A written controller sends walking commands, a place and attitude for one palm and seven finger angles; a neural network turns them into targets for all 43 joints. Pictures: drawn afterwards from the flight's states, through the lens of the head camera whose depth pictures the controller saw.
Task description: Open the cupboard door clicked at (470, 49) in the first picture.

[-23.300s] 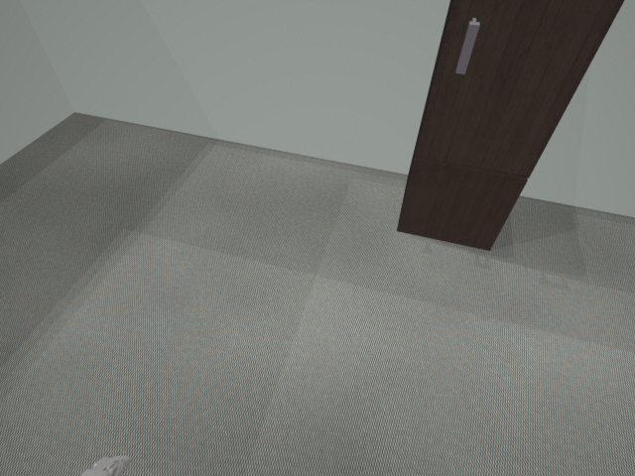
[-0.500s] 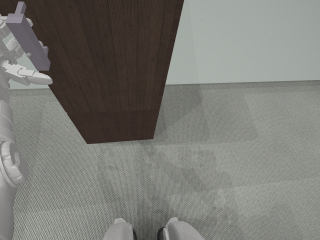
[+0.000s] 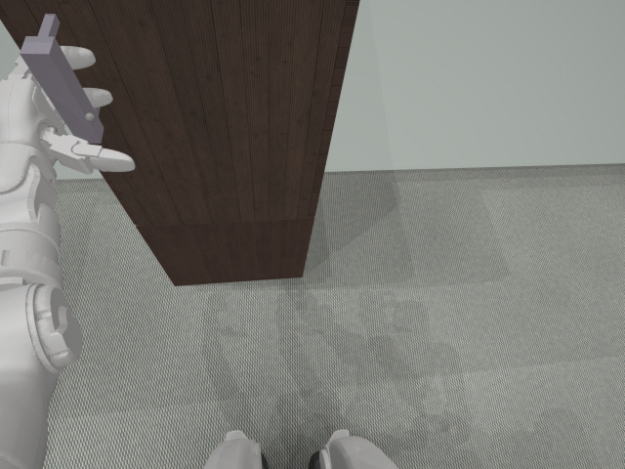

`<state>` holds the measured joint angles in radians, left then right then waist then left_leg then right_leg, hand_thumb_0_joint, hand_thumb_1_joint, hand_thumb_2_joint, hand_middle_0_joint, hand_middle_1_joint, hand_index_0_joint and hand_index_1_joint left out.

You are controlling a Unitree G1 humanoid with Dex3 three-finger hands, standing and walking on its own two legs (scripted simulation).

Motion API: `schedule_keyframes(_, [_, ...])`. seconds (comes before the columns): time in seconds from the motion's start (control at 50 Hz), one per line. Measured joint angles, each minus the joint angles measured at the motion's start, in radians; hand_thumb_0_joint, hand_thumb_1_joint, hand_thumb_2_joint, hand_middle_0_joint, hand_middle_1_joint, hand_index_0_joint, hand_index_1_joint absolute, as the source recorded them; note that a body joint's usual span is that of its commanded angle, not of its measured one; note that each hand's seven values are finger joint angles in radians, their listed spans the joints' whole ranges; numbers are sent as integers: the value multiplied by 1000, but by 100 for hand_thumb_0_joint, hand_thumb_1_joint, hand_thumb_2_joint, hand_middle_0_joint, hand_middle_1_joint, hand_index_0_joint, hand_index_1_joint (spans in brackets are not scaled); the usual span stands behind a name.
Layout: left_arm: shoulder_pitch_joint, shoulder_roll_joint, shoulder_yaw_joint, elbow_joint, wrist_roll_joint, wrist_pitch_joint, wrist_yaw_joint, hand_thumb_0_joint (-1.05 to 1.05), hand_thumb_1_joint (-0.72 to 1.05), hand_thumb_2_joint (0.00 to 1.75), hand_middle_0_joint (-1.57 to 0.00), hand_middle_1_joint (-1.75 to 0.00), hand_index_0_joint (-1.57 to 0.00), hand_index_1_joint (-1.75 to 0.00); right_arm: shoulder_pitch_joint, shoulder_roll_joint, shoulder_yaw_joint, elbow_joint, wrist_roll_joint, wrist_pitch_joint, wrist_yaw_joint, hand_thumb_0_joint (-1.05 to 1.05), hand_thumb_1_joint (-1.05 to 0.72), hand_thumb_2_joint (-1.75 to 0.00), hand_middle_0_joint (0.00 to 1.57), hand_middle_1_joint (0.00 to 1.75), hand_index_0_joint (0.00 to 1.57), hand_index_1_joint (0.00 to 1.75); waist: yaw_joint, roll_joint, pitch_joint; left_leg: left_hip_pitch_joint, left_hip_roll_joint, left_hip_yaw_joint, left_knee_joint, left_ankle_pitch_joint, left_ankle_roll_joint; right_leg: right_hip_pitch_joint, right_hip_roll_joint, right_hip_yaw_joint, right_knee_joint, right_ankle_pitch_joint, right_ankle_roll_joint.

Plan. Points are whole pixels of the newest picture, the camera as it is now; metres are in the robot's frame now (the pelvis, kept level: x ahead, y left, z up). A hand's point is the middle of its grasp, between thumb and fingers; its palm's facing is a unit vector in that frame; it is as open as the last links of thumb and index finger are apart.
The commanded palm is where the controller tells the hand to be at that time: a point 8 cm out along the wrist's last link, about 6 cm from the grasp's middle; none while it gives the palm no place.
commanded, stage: slide the fingers in behind the handle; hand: left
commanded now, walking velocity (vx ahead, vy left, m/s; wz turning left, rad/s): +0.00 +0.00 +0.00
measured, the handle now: (71, 82) +0.57 +0.24 +0.11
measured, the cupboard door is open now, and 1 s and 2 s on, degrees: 0 0 25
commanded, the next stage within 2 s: close the thumb around the handle in 0.42 s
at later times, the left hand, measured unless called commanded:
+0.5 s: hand (89, 119) +0.52 +0.21 +0.10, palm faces +0.02 -1.00 +0.00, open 14.1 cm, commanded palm +0.50 +0.26 +0.10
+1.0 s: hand (85, 120) +0.51 +0.22 +0.11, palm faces +0.02 -1.00 +0.00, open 8.0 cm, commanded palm +0.49 +0.25 +0.10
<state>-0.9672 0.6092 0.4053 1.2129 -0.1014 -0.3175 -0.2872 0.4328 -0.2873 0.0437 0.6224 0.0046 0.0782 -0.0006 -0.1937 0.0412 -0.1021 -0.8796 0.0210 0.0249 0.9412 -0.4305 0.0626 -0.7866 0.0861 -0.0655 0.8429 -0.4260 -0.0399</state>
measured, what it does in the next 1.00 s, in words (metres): stands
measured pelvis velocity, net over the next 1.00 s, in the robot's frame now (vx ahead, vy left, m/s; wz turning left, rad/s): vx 0.00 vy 0.01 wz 0.00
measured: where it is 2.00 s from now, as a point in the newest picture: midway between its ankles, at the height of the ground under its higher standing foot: outside the picture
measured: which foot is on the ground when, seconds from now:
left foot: down 0.00-1.00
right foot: down 0.00-1.00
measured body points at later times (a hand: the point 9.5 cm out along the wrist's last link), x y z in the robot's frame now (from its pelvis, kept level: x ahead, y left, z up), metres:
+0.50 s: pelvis +0.00 +0.00 +0.00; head +0.12 +0.03 +0.43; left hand +0.51 +0.27 +0.10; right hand -0.02 -0.27 -0.10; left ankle +0.00 +0.07 -0.69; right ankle -0.02 -0.10 -0.69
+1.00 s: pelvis +0.00 +0.01 +0.00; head +0.11 +0.03 +0.43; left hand +0.51 +0.27 +0.11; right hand -0.03 -0.26 -0.10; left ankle +0.00 +0.07 -0.69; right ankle -0.02 -0.10 -0.69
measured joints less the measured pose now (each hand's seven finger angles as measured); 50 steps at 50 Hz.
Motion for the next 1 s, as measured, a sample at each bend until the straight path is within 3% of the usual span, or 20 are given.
schedule_keyframes(0.08, [6, -20, -17, -6, -10, -9, 17, -1, -50, 30, -30, -120, -29, -120, 4, 3, -2, 13, 0, -2, 6, 0, -91, -90, 20, 30, 21, 30, 10, 2, -2, 5, -3, -3, 0, 0, 0, 6, -2, -3, 0, -2, 0])
schedule_keyframes(0.62, [-10, -12, -13, 14, 1, -13, 2, -1, -47, 31, -30, -120, -29, -121, 2, -1, -3, 12, -1, -11, 0, 0, -91, -90, 20, 30, 21, 30, 1, -1, 0, -2, -5, -1, 6, 0, 6, -1, -5, 0, 6, 0, 5])
schedule_keyframes(0.76, [-7, -18, -8, 14, 2, -12, 6, -1, -25, 41, -31, -122, -31, -123, 5, 2, 0, 16, -1, -7, 3, 0, -91, -90, 20, 30, 21, 30, 2, 1, -1, 1, -6, 2, 6, 0, 9, 3, -5, 2, 4, 1, 8])
schedule_keyframes(1.0, [-4, -17, -15, 19, -1, -13, 7, 0, 37, 67, -35, -129, -36, -130, 5, 5, 2, 12, 0, -8, 3, 0, -91, -90, 20, 30, 21, 30, 3, 0, -3, 8, -7, 4, 6, 2, 12, 9, -7, 4, 4, 3, 12])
